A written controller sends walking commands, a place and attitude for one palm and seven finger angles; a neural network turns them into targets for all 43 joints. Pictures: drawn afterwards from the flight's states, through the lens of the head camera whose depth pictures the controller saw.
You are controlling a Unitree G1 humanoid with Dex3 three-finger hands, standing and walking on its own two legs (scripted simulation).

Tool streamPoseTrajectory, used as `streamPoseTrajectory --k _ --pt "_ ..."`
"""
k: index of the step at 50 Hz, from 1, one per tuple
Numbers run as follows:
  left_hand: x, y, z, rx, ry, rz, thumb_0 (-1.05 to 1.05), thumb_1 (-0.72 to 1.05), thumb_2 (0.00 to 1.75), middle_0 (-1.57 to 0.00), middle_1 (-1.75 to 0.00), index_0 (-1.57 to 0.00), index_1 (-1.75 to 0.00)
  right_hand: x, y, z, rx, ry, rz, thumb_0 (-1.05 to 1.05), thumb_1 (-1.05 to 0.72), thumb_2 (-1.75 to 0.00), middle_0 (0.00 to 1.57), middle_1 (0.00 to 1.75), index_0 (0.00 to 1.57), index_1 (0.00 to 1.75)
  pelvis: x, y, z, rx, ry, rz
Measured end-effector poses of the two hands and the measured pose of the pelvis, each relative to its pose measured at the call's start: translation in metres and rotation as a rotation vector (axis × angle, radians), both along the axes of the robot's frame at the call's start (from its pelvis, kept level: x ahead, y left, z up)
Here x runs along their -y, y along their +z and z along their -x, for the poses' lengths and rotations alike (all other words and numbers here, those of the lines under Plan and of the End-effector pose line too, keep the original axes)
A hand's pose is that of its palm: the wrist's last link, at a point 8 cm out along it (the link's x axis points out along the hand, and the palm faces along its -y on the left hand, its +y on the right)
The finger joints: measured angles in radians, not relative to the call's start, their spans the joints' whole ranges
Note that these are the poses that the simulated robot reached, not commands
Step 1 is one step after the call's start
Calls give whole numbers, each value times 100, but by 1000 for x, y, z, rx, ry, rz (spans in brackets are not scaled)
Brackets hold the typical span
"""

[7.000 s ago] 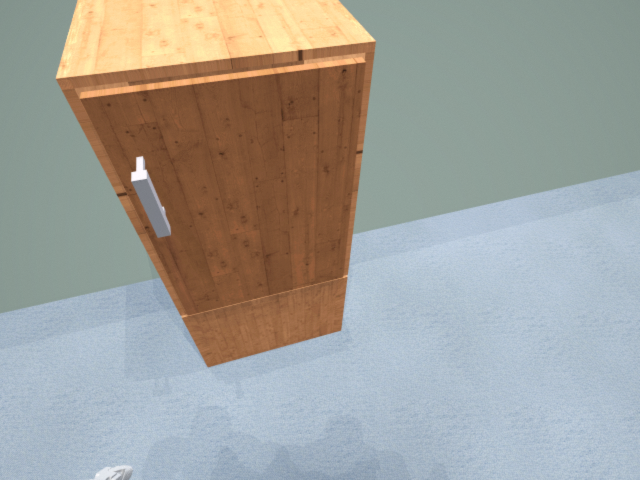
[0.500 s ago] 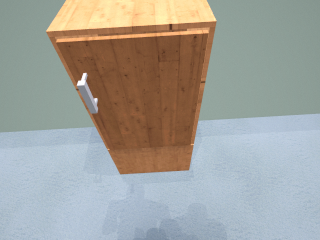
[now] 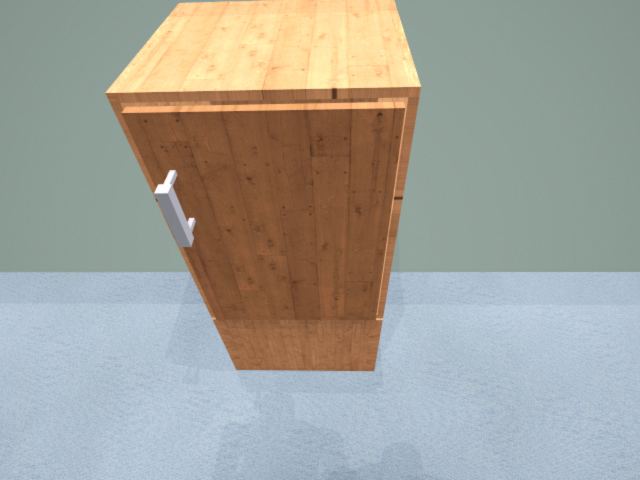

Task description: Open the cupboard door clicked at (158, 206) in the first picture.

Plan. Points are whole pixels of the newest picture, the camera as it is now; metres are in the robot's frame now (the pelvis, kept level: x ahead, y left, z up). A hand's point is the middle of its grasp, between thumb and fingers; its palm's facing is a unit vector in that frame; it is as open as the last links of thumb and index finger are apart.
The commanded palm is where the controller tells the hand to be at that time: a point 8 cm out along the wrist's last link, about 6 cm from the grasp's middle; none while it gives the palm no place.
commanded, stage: come to a stop and stand still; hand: left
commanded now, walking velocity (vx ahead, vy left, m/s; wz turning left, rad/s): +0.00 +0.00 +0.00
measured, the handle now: (179, 209) +0.53 +0.28 +0.02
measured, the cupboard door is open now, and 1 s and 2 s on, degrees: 0 0 0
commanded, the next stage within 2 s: look again from close up in 0.48 s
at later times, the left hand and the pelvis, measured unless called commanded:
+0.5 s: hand out of the picture +0.02 +0.16 -0.17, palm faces +0.05 -0.98 -0.20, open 7.4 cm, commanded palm none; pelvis +0.03 -0.01 +0.00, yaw +0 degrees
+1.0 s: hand out of the picture +0.01 +0.17 -0.17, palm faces +0.04 -0.98 -0.19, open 7.4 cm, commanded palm none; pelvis +0.03 +0.01 +0.00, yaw -1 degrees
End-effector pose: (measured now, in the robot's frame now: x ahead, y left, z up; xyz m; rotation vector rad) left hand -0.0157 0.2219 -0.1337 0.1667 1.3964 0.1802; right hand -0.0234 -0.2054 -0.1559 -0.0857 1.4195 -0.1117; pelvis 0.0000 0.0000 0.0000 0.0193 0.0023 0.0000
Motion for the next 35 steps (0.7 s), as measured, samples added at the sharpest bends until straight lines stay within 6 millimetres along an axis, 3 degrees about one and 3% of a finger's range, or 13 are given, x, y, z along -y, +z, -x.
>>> streamPoseTrajectory --k 5,12,22,35 --pt "17 -3 4 -32 22 28 0 92 90 -20 -30 -20 -30 7 1 -5 -30 4 10 0 -91 -90 20 30 20 30 6 0 -10 1 2 0" --pt "30 -8 -7 -30 25 49 1 91 90 -20 -30 -20 -30 10 2 -22 -20 5 21 0 -91 -90 20 30 20 30 10 0 -20 4 1 2" --pt "20 -7 -21 -11 25 30 1 92 90 -20 -30 -20 -30 8 2 -35 -5 5 30 1 -92 -90 20 30 20 30 8 0 -29 3 -3 4" --pt "5 -6 -31 0 12 18 1 92 90 -20 -30 -20 -30 -6 3 -29 -21 2 19 0 -91 -90 20 30 20 30 -1 1 -30 4 -9 1"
